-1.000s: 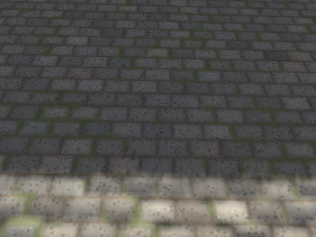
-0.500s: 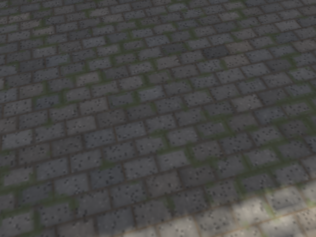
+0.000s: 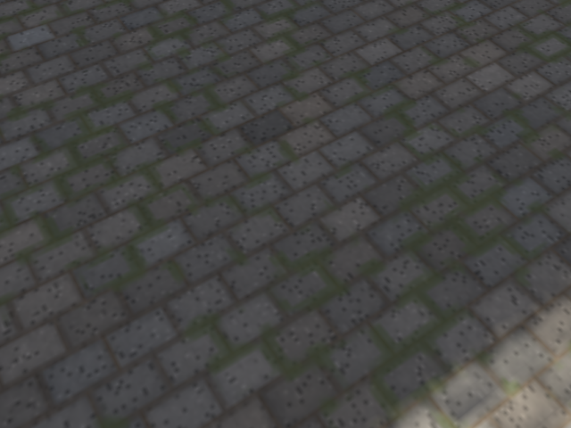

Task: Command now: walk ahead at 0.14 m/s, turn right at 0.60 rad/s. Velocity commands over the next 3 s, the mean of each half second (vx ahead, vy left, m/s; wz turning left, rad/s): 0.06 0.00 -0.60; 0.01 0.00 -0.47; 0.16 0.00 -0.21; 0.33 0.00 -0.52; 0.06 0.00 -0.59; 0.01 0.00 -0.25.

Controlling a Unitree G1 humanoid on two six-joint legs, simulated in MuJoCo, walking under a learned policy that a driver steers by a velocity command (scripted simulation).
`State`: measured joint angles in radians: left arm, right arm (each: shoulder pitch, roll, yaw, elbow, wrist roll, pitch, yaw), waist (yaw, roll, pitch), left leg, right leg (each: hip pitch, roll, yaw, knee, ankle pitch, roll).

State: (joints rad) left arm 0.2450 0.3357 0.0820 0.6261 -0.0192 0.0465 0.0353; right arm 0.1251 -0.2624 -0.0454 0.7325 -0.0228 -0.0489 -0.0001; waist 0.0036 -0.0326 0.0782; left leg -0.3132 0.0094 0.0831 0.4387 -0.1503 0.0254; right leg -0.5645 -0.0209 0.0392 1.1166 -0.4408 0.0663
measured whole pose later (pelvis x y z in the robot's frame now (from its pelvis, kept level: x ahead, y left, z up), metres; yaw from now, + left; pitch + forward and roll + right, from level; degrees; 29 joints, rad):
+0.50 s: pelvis +0.07 -0.04 +0.00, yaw -17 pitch +2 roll +2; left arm 0.17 0.32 0.07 0.57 0.00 0.03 0.02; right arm 0.06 -0.33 -0.07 0.76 0.00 0.01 -0.01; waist 0.01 0.02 0.07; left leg -0.50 0.00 -0.05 0.93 -0.39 -0.09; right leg -0.33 0.05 0.11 0.46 -0.16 -0.05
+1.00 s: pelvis +0.08 -0.02 +0.00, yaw -31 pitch +1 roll -1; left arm 0.18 0.30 0.07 0.64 -0.01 0.06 0.02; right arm 0.17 -0.27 -0.05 0.75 0.01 0.02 -0.01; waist -0.03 -0.01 0.06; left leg -0.24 0.05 0.03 0.47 -0.24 0.00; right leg -0.31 0.00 0.05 0.68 -0.38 0.08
